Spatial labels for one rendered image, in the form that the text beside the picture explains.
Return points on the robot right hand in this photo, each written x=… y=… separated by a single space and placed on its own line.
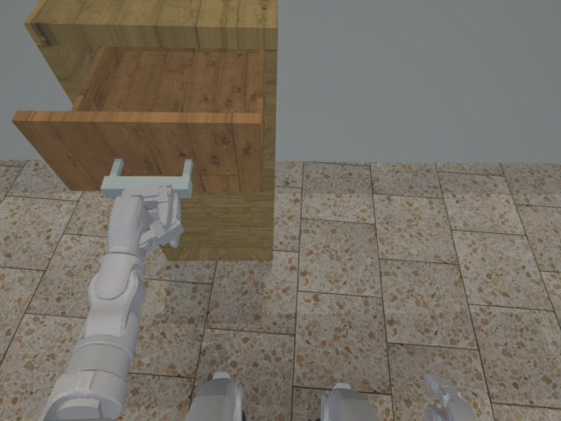
x=450 y=397

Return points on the cabinet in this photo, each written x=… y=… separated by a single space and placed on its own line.
x=218 y=225

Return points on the handle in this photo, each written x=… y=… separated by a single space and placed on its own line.
x=115 y=184

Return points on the robot left forearm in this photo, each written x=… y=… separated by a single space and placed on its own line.
x=94 y=384

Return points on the robot right thigh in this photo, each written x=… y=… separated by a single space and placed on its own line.
x=346 y=405

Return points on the robot left hand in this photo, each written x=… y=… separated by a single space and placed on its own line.
x=129 y=219

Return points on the robot left shin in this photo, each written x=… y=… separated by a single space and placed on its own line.
x=221 y=375

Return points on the drawer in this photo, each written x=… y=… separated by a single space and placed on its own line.
x=154 y=107

